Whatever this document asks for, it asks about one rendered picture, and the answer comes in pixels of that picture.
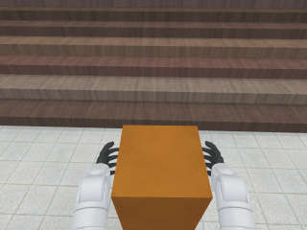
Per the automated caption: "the right robot forearm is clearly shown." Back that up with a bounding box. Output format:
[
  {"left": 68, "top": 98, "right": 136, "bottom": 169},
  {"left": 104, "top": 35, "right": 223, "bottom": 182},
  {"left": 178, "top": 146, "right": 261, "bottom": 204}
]
[{"left": 211, "top": 163, "right": 257, "bottom": 230}]

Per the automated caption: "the left robot hand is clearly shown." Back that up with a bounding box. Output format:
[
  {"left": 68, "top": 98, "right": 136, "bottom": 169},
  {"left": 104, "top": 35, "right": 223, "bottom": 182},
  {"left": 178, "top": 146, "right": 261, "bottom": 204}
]
[{"left": 96, "top": 141, "right": 119, "bottom": 175}]

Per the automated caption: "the right robot hand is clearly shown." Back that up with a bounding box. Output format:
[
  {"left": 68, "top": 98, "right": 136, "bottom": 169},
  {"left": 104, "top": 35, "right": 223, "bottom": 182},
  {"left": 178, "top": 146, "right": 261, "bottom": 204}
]
[{"left": 202, "top": 141, "right": 224, "bottom": 176}]

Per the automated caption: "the carton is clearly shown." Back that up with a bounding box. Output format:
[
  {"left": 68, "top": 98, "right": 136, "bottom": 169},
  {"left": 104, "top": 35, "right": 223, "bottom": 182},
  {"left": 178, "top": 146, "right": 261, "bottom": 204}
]
[{"left": 110, "top": 125, "right": 213, "bottom": 230}]

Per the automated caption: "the left robot forearm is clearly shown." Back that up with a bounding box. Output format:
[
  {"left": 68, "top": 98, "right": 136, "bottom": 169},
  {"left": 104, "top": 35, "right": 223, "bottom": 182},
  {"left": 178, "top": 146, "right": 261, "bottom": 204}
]
[{"left": 71, "top": 163, "right": 111, "bottom": 230}]

